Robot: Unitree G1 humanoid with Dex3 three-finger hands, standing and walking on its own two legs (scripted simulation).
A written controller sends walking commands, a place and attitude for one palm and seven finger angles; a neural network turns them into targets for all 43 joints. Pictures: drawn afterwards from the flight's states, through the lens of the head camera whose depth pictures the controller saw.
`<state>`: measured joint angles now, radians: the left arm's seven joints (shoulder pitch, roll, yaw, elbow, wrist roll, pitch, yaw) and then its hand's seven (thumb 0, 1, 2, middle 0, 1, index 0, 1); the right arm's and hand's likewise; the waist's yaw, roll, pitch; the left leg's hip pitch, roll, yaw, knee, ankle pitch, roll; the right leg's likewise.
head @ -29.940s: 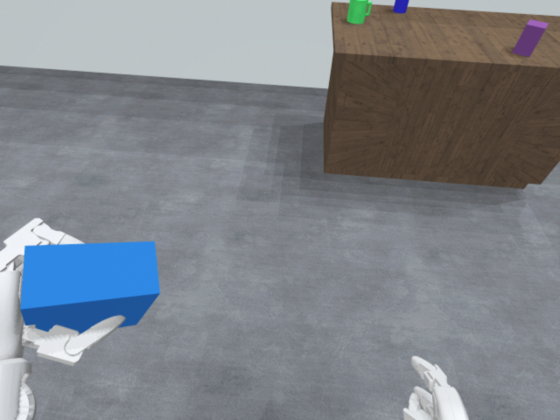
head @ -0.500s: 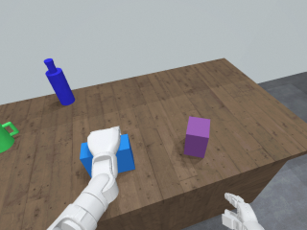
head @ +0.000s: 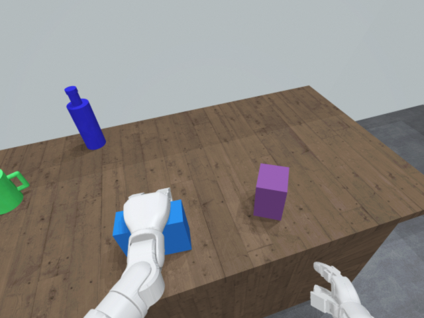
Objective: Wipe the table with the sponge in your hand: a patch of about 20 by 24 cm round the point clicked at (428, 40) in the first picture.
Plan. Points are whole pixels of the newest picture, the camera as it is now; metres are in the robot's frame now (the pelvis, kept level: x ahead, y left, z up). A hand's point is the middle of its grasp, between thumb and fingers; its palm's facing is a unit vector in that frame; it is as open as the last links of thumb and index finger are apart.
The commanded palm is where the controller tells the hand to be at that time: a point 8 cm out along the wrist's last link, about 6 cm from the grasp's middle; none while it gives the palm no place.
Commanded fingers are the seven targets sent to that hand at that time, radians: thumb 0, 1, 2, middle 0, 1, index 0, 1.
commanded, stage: wipe back along the third lane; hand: left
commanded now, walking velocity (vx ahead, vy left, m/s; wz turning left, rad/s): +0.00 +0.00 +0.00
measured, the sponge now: (157, 235) +0.29 +0.17 -0.02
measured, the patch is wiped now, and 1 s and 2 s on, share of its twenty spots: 1.00 1.00 1.00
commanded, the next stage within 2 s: slide back across to the middle lane in 0.84 s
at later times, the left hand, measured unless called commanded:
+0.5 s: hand (155, 225) +0.29 +0.17 +0.02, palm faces -0.01 -0.06 -1.00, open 10.0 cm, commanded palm +0.24 +0.15 +0.06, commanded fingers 0.00 0.10 1.30 -1.20 -1.60 -1.20 -1.60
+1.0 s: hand (154, 224) +0.29 +0.17 +0.02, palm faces -0.02 -0.08 -1.00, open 10.0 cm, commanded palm +0.24 +0.16 +0.06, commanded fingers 0.00 0.10 1.30 -1.20 -1.60 -1.20 -1.60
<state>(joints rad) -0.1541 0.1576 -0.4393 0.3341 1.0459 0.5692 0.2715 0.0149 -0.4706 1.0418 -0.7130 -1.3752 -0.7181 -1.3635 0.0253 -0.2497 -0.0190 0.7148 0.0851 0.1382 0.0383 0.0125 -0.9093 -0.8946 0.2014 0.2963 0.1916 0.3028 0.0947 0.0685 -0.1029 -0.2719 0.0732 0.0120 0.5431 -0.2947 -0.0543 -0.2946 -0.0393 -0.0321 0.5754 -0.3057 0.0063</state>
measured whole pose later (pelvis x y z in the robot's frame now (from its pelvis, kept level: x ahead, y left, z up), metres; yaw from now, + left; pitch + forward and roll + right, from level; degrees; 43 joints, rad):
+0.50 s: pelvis +0.00 +0.00 +0.00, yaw +0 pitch +2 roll +0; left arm -0.17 0.15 -0.43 0.35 1.04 0.58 0.26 0.01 -0.47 1.04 -0.71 -1.38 -0.72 -1.36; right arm 0.01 -0.24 -0.01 0.72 0.08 0.14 0.03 0.01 -0.91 -0.89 0.20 0.30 0.17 0.29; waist 0.10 0.06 -0.10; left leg -0.28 0.07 0.02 0.55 -0.29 -0.05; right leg -0.31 -0.04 -0.03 0.58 -0.30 0.01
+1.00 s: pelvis +0.00 +0.00 +0.00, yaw +0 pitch +2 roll +0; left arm -0.17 0.15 -0.40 0.36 1.04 0.56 0.25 0.00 -0.47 1.04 -0.71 -1.38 -0.72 -1.36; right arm 0.02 -0.24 0.00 0.72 0.08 0.13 0.02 0.01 -0.91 -0.89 0.20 0.30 0.19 0.30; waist 0.10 0.06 -0.10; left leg -0.28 0.08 0.01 0.54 -0.29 -0.05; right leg -0.31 -0.03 -0.03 0.57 -0.30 0.00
